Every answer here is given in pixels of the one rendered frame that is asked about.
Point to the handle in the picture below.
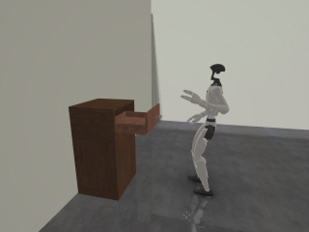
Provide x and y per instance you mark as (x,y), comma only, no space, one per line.
(158,117)

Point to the robot right hand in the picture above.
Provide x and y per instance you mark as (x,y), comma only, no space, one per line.
(196,118)

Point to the cabinet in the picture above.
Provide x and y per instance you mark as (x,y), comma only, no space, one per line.
(105,160)

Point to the drawer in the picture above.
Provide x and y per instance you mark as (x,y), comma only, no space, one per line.
(134,122)

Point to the robot left foot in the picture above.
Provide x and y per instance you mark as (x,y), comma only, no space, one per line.
(202,191)

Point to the robot left forearm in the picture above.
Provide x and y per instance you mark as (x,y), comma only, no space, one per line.
(213,107)

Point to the robot right forearm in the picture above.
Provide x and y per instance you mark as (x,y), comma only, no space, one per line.
(203,114)

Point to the left robot upper arm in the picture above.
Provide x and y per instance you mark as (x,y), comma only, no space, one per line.
(216,92)

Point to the humanoid robot head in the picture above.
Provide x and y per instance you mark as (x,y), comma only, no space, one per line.
(216,68)

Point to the robot left hand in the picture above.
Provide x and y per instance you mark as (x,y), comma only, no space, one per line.
(194,99)

